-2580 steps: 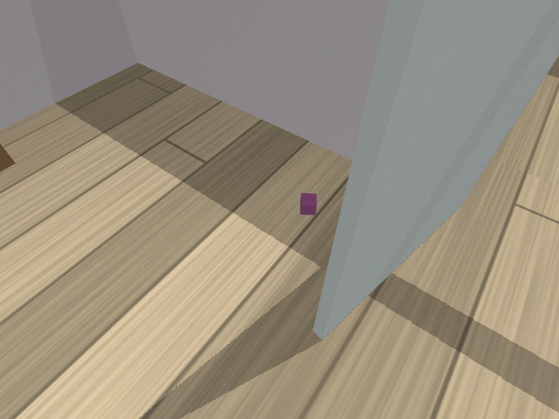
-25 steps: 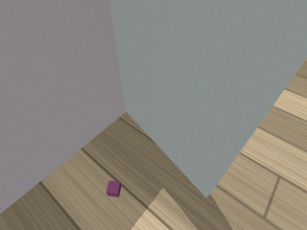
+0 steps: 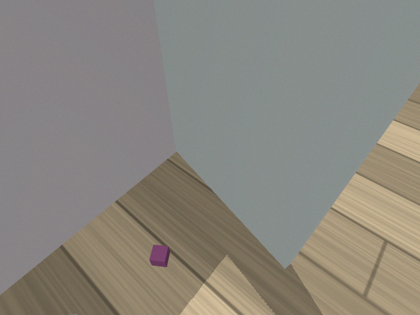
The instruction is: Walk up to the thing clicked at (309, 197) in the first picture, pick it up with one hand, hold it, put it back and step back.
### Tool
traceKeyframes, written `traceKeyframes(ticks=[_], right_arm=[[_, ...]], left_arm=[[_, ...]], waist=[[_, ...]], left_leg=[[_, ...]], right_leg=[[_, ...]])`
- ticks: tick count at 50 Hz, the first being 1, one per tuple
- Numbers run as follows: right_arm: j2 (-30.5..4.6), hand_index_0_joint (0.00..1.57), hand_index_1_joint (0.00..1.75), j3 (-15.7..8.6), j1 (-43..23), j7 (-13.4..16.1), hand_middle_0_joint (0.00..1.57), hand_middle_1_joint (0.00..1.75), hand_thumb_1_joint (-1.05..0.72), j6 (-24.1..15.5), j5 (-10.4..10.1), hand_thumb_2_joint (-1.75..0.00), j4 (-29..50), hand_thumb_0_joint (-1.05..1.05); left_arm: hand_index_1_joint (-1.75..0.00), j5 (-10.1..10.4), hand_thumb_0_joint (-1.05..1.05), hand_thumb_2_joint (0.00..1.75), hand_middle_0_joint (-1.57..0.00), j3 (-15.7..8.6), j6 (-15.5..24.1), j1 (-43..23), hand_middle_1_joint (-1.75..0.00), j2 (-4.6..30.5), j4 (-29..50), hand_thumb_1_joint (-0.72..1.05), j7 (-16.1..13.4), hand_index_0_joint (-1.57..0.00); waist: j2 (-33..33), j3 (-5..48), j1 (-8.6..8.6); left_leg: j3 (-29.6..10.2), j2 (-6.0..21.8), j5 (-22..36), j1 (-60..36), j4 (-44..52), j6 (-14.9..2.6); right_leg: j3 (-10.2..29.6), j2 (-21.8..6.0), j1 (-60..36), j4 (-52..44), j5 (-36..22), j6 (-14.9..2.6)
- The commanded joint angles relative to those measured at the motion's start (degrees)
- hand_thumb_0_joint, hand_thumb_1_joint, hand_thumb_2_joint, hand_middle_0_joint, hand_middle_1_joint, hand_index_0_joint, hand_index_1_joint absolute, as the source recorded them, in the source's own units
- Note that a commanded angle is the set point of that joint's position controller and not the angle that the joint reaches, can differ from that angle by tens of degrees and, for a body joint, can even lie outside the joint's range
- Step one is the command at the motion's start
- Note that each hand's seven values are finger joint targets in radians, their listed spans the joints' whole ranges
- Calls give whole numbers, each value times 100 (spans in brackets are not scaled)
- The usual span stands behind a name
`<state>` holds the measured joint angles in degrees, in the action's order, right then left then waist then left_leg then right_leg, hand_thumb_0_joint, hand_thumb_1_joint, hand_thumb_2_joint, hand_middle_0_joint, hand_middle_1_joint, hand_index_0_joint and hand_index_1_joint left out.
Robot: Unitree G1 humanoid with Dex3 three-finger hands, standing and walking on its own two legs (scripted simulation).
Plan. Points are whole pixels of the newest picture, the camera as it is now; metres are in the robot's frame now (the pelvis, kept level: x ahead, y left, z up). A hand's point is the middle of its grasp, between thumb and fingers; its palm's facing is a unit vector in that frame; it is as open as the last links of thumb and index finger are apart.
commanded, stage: stand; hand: left
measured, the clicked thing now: (160, 255) +0.49 +0.24 -0.75
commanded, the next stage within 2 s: rise first in 1.82 s
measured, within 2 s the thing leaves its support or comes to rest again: neither
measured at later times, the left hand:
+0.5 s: hand out of the picture +0.06 +0.26 -0.16, palm faces -0.03 -0.94 -0.35, open 7.4 cm
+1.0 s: hand out of the picture +0.08 +0.26 -0.15, palm faces -0.03 -0.93 -0.35, open 7.4 cm
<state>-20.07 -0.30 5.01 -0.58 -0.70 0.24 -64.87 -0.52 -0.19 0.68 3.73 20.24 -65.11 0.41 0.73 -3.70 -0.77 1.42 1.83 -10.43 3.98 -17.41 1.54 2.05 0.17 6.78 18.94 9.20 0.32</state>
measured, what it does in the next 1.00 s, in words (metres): stands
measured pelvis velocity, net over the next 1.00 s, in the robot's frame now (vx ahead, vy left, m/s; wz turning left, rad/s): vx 0.00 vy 0.01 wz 0.01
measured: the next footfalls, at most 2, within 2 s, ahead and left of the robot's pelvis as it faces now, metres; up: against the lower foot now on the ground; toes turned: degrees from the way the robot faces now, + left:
none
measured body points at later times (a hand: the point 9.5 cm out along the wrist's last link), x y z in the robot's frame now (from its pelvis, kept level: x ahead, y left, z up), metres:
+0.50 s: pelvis -0.01 +0.00 +0.00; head +0.00 +0.00 +0.45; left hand +0.06 +0.31 -0.13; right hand +0.06 -0.30 -0.14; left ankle -0.01 +0.14 -0.75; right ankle +0.02 -0.12 -0.75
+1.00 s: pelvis +0.00 +0.01 +0.00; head +0.01 +0.00 +0.45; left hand +0.08 +0.31 -0.13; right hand +0.08 -0.30 -0.14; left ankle -0.01 +0.14 -0.75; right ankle +0.02 -0.12 -0.75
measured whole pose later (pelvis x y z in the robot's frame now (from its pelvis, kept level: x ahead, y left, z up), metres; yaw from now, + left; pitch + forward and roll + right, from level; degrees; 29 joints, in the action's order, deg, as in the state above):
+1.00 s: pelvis +0.00 +0.01 +0.00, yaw +1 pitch -2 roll +0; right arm -20.5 -0.4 5.9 -0.6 -0.6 0.3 -65.0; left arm -0.7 0.5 0.6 6.0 20.1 -64.4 0.3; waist 0.5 -3.1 -0.3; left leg 0.9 1.2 -10.6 4.8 -17.6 1.0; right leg 1.6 -0.5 7.2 18.9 9.5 0.8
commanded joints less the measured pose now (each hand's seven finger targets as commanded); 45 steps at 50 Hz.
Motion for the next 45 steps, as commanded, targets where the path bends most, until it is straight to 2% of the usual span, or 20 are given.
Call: traceKeyframes(ticks=[1,2,3,7,8,10,12,15,16,17,19,28,35,45], right_arm=[[-1247,20,30,-224,-316,62,20,30,-90,-104,28,-90,311,0],[-1236,20,30,-232,-295,62,20,30,-90,-113,28,-90,315,0],[-1202,20,30,-214,-253,55,20,30,-90,-110,27,-90,296,0],[-1242,20,30,-239,-264,57,20,30,-90,-109,31,-90,286,0],[-1196,20,30,-226,-191,63,20,30,-90,-108,45,-90,287,0],[-1198,20,30,-212,-192,66,20,30,-90,-106,42,-90,256,0],[-1243,20,30,-238,-219,61,20,30,-90,-103,38,-90,275,0],[-1222,20,30,-240,-186,51,20,30,-90,-93,37,-90,262,0],[-1262,20,30,-257,-151,46,20,30,-90,-92,41,-90,256,0],[-1207,20,30,-231,-123,45,20,30,-90,-88,49,-90,241,0],[-1242,20,30,-242,-148,49,20,30,-90,-103,41,-90,268,0],[-1248,20,30,-217,-126,66,20,30,-90,-100,33,-90,267,0],[-1262,20,30,-208,-111,69,20,30,-90,-111,31,-90,278,0],[-1230,20,30,-205,-106,67,20,30,-90,-87,26,-90,298,0]], left_arm=[[-30,13,0,90,-20,-225,142,-252,-30,1252,321,90,-69,-20],[-30,12,0,90,-20,-231,147,-261,-30,1282,316,90,-75,-20],[-30,26,0,90,-20,-226,153,-264,-30,1269,308,90,-75,-20],[-30,22,0,90,-20,-212,172,-197,-30,1257,313,90,-76,-20],[-30,21,0,90,-20,-212,164,-242,-30,1268,328,90,-76,-20],[-30,22,0,90,-20,-214,139,-166,-30,1252,288,90,-69,-20],[-30,9,0,90,-20,-209,134,-106,-30,1246,293,90,-70,-20],[-30,7,0,90,-20,-197,128,-97,-30,1253,301,90,-62,-20],[-30,0,0,90,-20,-200,143,-87,-30,1270,312,90,-69,-20],[-30,4,0,90,-20,-200,135,-82,-30,1269,314,90,-62,-20],[-30,10,0,90,-20,-204,150,-44,-30,1267,322,90,-69,-20],[-30,15,0,90,-20,-188,111,41,-30,1243,330,90,-64,-20],[-30,17,0,90,-20,-174,124,45,-30,1233,368,90,-69,-20],[-30,14,0,90,-20,-170,131,-9,-30,1258,400,90,-93,-20]], waist=[[-123,456,51],[-147,533,27],[-150,467,30],[-73,620,26],[-99,553,-5],[-36,363,42],[-57,439,58],[-145,323,53],[-74,434,28],[-107,326,37],[-56,506,47],[-115,427,70],[-96,543,73],[-172,473,43]], left_leg=[[-499,611,149,73,297,-225],[-516,627,371,-9,292,-223],[-523,615,270,91,326,-216],[-499,620,480,-66,208,-240],[-500,606,435,86,257,-226],[-554,596,81,230,371,-217],[-558,605,101,167,354,-234],[-549,562,-123,137,317,-234],[-550,586,-7,93,267,-256],[-558,569,-78,246,319,-249],[-573,599,213,132,291,-253],[-575,582,164,157,329,-230],[-555,592,542,101,254,-246],[-541,586,598,134,224,-245]], right_leg=[[549,-675,46,-383,-517,-113],[539,-682,2,-333,-707,-109],[528,-676,8,-354,-552,-107],[544,-710,10,-353,-826,-113],[535,-704,-26,-340,-772,-109],[521,-659,51,-369,-376,-97],[505,-662,79,-379,-343,-107],[557,-650,323,-480,123,-113],[575,-686,197,-451,-75,-122],[572,-674,222,-456,-74,-117],[551,-702,59,-335,-469,-129],[508,-670,154,-302,-345,-137],[490,-714,5,-249,-718,-140],[478,-717,-8,-270,-833,-131]])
